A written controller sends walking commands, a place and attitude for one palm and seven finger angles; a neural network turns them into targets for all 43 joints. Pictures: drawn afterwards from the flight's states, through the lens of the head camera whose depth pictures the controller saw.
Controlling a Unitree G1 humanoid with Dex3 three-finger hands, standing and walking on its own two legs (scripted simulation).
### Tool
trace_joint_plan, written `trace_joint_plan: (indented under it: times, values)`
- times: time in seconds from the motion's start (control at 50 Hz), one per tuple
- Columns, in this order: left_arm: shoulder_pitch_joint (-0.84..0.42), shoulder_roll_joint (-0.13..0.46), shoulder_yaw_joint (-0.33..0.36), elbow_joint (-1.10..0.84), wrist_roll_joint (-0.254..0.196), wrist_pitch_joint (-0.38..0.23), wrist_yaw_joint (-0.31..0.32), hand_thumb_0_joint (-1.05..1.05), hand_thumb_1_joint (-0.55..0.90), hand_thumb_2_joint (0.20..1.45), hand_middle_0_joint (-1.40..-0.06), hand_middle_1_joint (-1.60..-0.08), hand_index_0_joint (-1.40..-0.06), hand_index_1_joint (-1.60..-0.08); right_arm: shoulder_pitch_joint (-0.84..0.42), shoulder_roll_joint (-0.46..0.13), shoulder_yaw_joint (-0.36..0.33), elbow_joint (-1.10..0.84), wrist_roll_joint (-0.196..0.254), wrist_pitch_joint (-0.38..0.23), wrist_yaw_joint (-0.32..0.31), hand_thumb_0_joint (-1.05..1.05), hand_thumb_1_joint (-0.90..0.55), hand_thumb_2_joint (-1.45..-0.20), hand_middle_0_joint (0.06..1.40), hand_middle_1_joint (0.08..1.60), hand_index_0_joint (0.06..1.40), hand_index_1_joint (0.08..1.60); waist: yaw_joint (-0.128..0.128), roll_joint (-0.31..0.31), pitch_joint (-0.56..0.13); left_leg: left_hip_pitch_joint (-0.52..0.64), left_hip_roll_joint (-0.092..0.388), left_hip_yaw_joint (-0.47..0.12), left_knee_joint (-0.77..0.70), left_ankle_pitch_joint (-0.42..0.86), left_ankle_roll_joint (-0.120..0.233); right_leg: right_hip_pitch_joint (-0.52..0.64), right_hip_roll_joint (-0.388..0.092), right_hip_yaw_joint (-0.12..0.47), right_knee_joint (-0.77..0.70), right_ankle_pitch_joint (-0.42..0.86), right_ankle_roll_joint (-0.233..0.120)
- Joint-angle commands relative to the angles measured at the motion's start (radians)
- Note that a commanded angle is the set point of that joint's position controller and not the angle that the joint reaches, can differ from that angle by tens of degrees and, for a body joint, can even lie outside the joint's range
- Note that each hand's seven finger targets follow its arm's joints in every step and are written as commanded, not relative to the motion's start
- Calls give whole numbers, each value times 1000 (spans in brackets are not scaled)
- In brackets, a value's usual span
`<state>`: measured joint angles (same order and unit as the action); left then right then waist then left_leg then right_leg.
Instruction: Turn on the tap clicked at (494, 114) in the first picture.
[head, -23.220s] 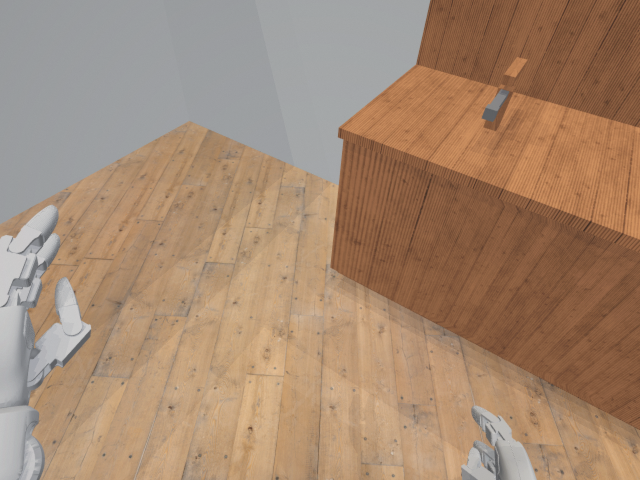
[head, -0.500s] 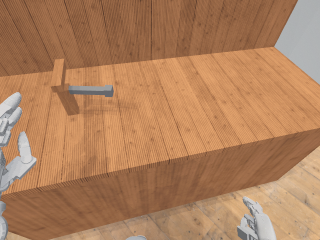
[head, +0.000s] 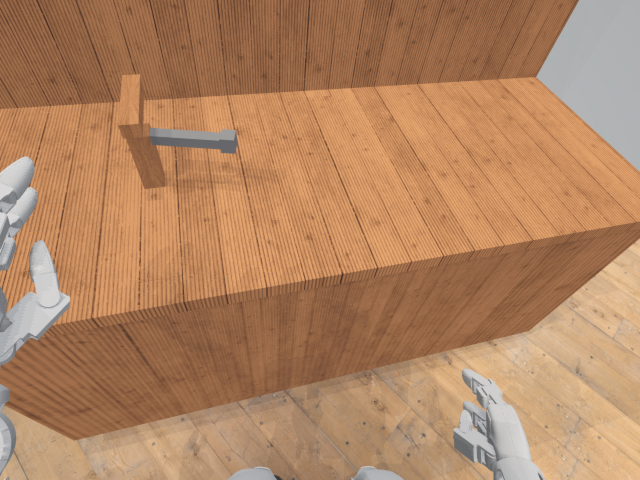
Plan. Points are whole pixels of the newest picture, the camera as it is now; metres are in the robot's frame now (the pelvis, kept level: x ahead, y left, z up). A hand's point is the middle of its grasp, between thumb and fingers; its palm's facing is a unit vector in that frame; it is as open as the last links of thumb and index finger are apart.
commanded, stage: step back with the hand held close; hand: left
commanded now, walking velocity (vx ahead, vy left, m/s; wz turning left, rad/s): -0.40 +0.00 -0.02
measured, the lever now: (228, 141) +0.61 +0.20 +0.04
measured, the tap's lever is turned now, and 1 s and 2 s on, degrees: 76 76 76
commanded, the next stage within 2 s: stop stepping back and stand still in 0.16 s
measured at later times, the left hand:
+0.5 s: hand out of the picture +0.07 +0.23 +0.17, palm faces +0.39 -0.86 -0.34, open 7.4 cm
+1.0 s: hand out of the picture -0.05 +0.24 +0.16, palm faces +0.37 -0.86 -0.35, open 7.4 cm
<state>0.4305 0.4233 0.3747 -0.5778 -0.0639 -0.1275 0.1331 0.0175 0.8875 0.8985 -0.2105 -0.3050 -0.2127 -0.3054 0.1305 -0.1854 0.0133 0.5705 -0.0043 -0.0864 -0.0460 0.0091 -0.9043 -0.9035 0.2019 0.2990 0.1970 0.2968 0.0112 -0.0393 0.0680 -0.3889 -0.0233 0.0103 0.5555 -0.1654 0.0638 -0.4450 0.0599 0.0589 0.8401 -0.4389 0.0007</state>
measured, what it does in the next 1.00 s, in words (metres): walks backwards: right foot, then left foot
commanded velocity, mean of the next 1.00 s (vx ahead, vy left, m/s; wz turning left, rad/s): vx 0.11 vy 0.00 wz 0.00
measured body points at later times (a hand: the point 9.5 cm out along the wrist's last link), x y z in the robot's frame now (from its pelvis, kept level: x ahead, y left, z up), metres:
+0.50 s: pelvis -0.15 -0.01 -0.02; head -0.15 +0.03 +0.43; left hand +0.04 +0.28 +0.18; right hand +0.02 -0.27 -0.07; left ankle -0.24 +0.12 -0.74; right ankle -0.07 -0.15 -0.73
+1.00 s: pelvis -0.25 +0.00 -0.03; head -0.26 +0.04 +0.42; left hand -0.07 +0.28 +0.18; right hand -0.09 -0.24 -0.10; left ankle -0.28 +0.10 -0.73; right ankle -0.17 -0.10 -0.70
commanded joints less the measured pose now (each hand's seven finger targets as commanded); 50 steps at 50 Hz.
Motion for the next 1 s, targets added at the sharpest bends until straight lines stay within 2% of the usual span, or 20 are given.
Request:
trace_joint_plan:
  times: [0.0,0.14,0.2,0.24,0.32,0.4,0.44,0.48,0.54,0.58,0.68,0.7,0.72,0.74,0.8,0.9,0.92,0.94,0.96,0.98]
  values:
    - [30,111,77,-277,1,-49,13,0,900,900,-200,-300,-200,-300,-29,-161,-59,-139,8,-47,-1,0,-900,-900,200,300,200,300,2,223,-233,112,264,-255,-263,56,44,97,-22,-21,-80,63,10]
    - [22,119,93,-175,12,-57,17,0,900,900,-200,-300,-200,-300,-25,-169,-57,-123,0,-37,-15,0,-900,-900,200,300,200,300,8,211,-206,-49,207,-220,-215,-397,-3,290,0,-87,-402,180,-23]
    - [-56,140,62,-189,6,-96,18,0,900,900,-200,-300,-200,-300,-19,-128,-49,-98,15,-39,-21,0,-900,-900,200,300,200,300,-3,-165,-202,58,-10,1,513,-331,-110,71,-333,156,-645,493,-189]
    - [-115,127,43,-145,5,-96,10,0,900,900,-200,-300,-200,-300,-44,-158,-71,-105,30,-50,-27,0,-900,-900,200,300,200,300,-5,-280,-195,-109,-17,-99,878,-389,-120,82,-412,156,-529,860,-236]
    - [-99,151,78,-119,14,-80,19,0,900,900,-200,-300,-200,-300,-75,-107,-30,-127,25,-13,-22,0,-900,-900,200,300,200,300,-53,29,-169,-37,56,-81,692,-252,-80,21,-357,74,-422,557,-170]
    - [-45,160,117,-219,18,-86,38,0,900,900,-200,-300,-200,-300,-20,-135,-59,-114,22,-52,-36,0,-900,-900,200,300,200,300,-34,-54,-225,61,37,-40,238,-276,-32,77,-305,89,-321,436,-140]
    - [6,163,151,-272,15,-98,49,0,900,900,-200,-300,-200,-300,19,-154,-73,-120,17,-69,-37,0,-900,-900,200,300,200,300,-42,65,-299,171,34,-1,-177,-113,-18,160,-216,34,-147,442,-86]
    - [-19,168,153,-322,12,-114,53,0,900,900,-200,-300,-200,-300,23,-166,-96,-132,14,-79,-39,0,-900,-900,200,300,200,300,-36,380,-221,317,213,-126,-316,348,37,-53,-19,-122,241,38,-14]
    - [-84,185,173,-236,36,-142,33,0,900,900,-200,-300,-200,-300,0,-141,-79,-77,-2,-93,-23,0,-900,-900,200,300,200,300,-71,397,-41,190,321,-386,-178,410,138,-296,-77,-22,300,-68,-14]
    - [-145,113,100,-94,36,-144,8,0,900,900,-200,-300,-200,-300,12,-164,-82,-20,28,-97,2,0,-900,-900,200,300,200,300,-50,162,37,58,350,-355,-217,141,154,-233,-106,20,273,37,-22]
    - [-64,63,37,26,7,-66,-21,0,900,900,-200,-300,-200,-300,16,-166,-61,-86,37,-57,-9,0,-900,-900,200,300,200,300,-22,82,-104,-40,135,-102,212,-163,53,300,-40,-162,-372,299,-16]
    - [-47,91,52,38,7,-60,-24,0,900,900,-200,-300,-200,-300,26,-152,-64,-79,39,-52,-10,0,-900,-900,200,300,200,300,-28,-97,-121,-149,47,-38,403,-325,30,376,-110,-66,-398,272,-54]
    - [-59,118,67,3,5,-61,-25,0,900,900,-200,-300,-200,-300,-8,-152,-78,-103,43,-46,-12,0,-900,-900,200,300,200,300,-21,-284,-129,-230,-31,-7,689,-386,-5,299,-299,299,-518,84,-154]
    - [-113,135,98,-44,-6,-69,-29,0,900,900,-200,-300,-200,-300,-12,-136,-77,-89,40,-47,-15,0,-900,-900,200,300,200,300,-33,-318,-97,-207,-4,-59,847,-310,-25,112,-366,407,-614,-109,-194]
    - [-171,180,93,-208,10,-94,-30,0,900,900,-200,-300,-200,-300,-13,-142,-68,-49,38,-40,20,0,-900,-900,200,300,200,300,-49,-64,-101,-23,87,-112,823,-173,-20,-205,-367,310,-562,-177,-227]
    - [-72,197,117,-351,12,-76,18,0,900,900,-200,-300,-200,-300,-8,-115,-32,-36,17,-78,-17,0,-900,-900,200,300,200,300,-40,134,-183,294,45,11,42,-258,25,-246,-185,-4,-272,-210,-116]
    - [-78,191,131,-330,9,-80,31,0,900,900,-200,-300,-200,-300,10,-133,-32,-42,10,-91,-28,0,-900,-900,200,300,200,300,-49,304,-183,255,98,-101,-161,-351,59,-202,-80,-87,-13,-168,-80]
    - [-130,172,126,-328,17,-88,42,0,900,900,-200,-300,-200,-300,0,-158,-42,-64,4,-101,-26,0,-900,-900,200,300,200,300,-52,548,-133,135,270,-423,-357,-492,121,-247,44,-142,403,-142,-26]
    - [-182,204,146,-323,42,-101,51,0,900,900,-200,-300,-200,-300,-15,-129,-47,-91,10,-117,-24,0,-900,-900,200,300,200,300,-42,501,-77,33,338,-504,-361,-306,158,-289,0,-25,567,-72,-23]
    - [-171,235,175,-236,64,-106,39,0,900,900,-200,-300,-200,-300,24,-115,-47,-27,3,-128,-15,0,-900,-900,200,300,200,300,-37,317,-170,135,262,-265,-209,148,146,-286,-14,-31,640,-59,-18]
